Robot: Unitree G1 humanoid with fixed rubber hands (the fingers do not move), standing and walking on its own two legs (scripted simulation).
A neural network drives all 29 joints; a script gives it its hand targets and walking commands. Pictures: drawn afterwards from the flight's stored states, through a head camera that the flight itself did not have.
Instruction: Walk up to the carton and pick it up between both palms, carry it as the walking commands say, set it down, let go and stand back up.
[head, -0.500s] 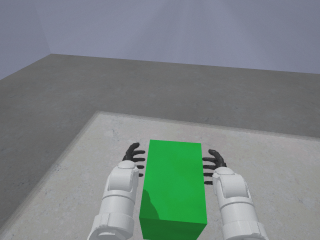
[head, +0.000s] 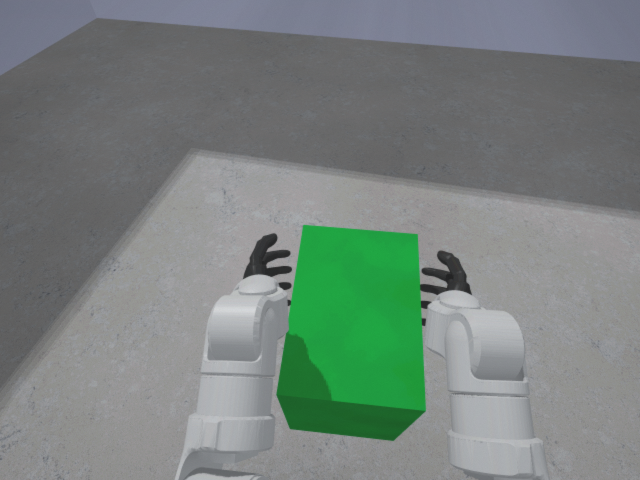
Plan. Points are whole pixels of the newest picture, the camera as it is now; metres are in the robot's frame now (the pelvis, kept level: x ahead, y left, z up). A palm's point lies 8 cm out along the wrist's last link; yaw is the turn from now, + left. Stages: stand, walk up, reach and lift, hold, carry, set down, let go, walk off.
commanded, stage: carry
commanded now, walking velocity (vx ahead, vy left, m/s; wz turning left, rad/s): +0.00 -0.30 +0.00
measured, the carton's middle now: (350, 337) +0.33 -0.02 -0.02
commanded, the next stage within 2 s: none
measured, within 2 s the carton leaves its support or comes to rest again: neither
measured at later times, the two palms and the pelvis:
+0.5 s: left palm (343, 329) +0.29 +0.00 +0.08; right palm (545, 316) +0.30 -0.23 +0.08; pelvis -0.02 -0.15 -0.01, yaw +7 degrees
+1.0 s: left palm (521, 362) +0.25 -0.19 +0.08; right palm out of the picture +0.27 -0.41 +0.09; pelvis -0.06 -0.34 -0.01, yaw +9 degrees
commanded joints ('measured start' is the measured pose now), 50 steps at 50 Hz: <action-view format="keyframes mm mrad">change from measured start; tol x32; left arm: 1 -368 -1035 -537 -72 -391 74 -337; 50 -356 -1057 -589 -115 -411 142 -353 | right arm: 1 -597 1014 589 -96 415 20 513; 50 -506 1027 564 -75 367 69 521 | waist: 1 41 -127 -401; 5 8 365 -414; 12 25 198 -408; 15 48 -369 -417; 23 35 -139 -422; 26 12 421 -391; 35 29 212 -378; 38 52 -406 -391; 50 18 285 -365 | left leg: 1 75 -29 87 -248 131 8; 5 586 478 -524 -422 1092 256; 12 336 177 -60 -257 667 74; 15 -115 -40 86 146 -280 -12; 24 367 97 -6 -443 249 51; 26 597 535 -538 -465 957 283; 35 360 228 -20 -283 666 63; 38 -117 -34 116 192 -302 -39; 48 270 10 74 -367 116 37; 50 553 459 -469 -499 476 206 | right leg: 1 352 -179 99 34 647 -106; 5 -286 -34 158 401 -288 67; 13 183 -51 92 -194 62 52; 17 341 -308 282 -80 764 -152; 23 256 -185 143 13 560 -107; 26 -339 -24 127 413 -285 56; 36 170 -51 74 -200 37 76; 39 349 -324 355 -110 756 -130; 47 266 -206 217 -90 421 -128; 50 -225 -62 111 179 -55 51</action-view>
